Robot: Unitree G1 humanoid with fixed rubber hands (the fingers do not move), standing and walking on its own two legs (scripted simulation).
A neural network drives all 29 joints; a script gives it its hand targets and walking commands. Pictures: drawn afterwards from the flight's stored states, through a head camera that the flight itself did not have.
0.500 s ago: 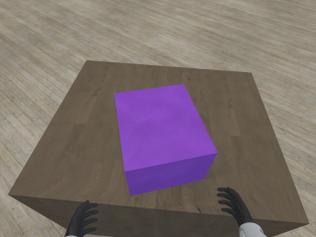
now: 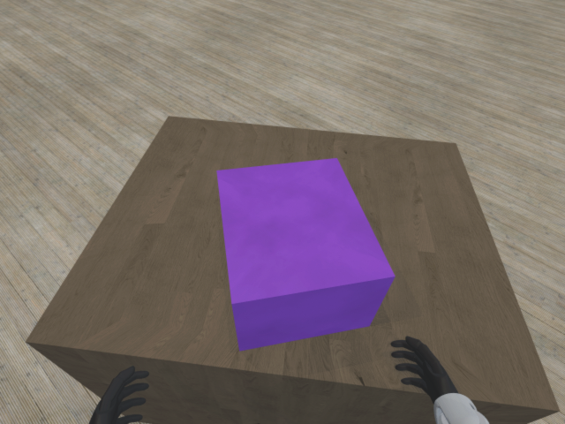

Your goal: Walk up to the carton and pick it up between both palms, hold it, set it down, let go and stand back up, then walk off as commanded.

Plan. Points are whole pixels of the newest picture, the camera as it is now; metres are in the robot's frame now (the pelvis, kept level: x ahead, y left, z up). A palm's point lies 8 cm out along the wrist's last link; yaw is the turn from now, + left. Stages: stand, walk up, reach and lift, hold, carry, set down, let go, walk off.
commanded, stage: stand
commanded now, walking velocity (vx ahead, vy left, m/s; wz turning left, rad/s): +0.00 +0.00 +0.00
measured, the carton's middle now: (291, 247) +0.44 +0.01 -0.05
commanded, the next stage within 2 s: walk off in 1.94 s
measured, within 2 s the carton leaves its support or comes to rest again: neither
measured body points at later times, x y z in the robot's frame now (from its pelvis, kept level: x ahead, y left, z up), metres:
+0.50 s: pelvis +0.00 +0.00 +0.00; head -0.01 +0.02 +0.45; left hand +0.13 +0.28 -0.09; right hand +0.21 -0.21 -0.07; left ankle +0.00 +0.15 -0.74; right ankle +0.01 -0.11 -0.74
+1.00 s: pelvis +0.00 +0.00 +0.00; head -0.01 +0.02 +0.45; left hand +0.12 +0.28 -0.10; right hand +0.20 -0.22 -0.07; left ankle +0.00 +0.15 -0.74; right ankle +0.01 -0.11 -0.74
